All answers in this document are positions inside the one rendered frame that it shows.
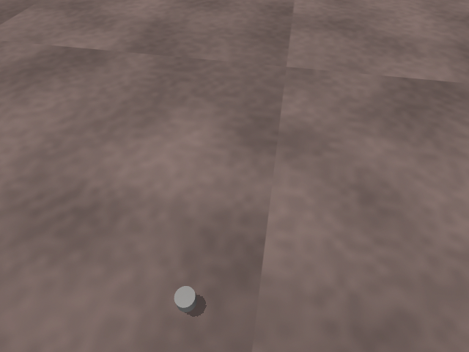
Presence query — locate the tin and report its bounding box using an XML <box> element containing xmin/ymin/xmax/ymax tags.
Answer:
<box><xmin>174</xmin><ymin>286</ymin><xmax>197</xmax><ymax>312</ymax></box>

